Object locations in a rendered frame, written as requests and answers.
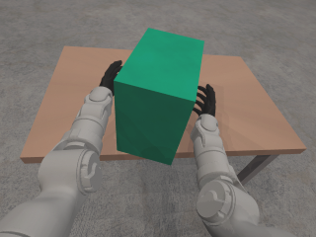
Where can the right robot forearm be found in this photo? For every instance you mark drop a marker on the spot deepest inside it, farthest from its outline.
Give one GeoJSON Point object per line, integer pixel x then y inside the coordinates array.
{"type": "Point", "coordinates": [211, 159]}

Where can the right robot hand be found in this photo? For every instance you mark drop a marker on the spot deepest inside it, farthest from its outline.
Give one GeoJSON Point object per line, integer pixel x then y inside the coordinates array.
{"type": "Point", "coordinates": [208, 106]}

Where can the left robot forearm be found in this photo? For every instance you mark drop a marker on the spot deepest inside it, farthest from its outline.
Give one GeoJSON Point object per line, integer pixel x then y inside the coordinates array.
{"type": "Point", "coordinates": [90, 124]}

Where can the robot right upper arm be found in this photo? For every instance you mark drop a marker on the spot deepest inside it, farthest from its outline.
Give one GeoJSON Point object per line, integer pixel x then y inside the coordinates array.
{"type": "Point", "coordinates": [226, 211]}

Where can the robot left upper arm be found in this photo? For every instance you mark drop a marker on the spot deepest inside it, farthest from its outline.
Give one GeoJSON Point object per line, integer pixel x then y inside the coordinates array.
{"type": "Point", "coordinates": [66, 178]}

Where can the table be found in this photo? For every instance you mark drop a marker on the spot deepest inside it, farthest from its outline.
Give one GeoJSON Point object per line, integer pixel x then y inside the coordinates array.
{"type": "Point", "coordinates": [249, 122]}

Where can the carton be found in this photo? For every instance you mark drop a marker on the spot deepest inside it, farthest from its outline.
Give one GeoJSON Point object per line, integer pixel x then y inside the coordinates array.
{"type": "Point", "coordinates": [155, 93]}

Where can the left robot hand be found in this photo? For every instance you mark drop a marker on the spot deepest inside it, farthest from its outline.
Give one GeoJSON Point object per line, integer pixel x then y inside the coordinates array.
{"type": "Point", "coordinates": [110, 75]}

